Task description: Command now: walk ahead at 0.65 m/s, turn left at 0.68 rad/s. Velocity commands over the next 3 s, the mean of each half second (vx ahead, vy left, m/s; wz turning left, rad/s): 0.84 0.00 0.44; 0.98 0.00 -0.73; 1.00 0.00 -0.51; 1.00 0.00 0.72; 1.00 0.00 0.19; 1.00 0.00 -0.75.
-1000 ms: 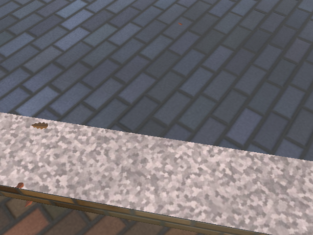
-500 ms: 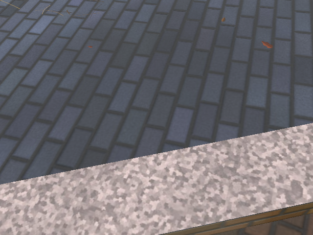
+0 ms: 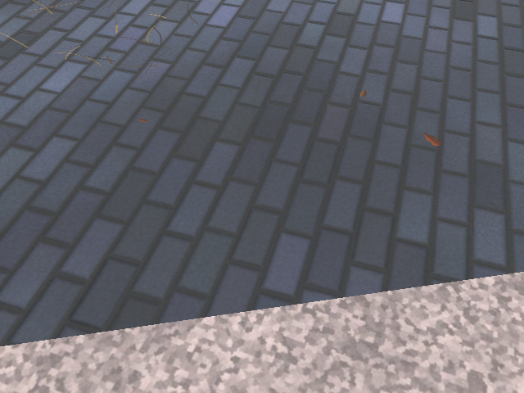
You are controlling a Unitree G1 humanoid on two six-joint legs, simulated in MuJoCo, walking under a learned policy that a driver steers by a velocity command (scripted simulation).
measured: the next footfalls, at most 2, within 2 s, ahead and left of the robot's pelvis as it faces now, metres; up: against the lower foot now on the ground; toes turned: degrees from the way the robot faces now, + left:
left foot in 0.24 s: +0.17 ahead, +0.20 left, +0.00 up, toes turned +18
right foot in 0.64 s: +0.51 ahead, +0.20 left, +0.14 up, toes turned +9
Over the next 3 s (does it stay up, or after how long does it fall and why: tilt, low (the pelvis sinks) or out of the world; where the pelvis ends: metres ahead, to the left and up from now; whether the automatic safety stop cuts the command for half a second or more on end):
stays up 2.45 0.00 0.12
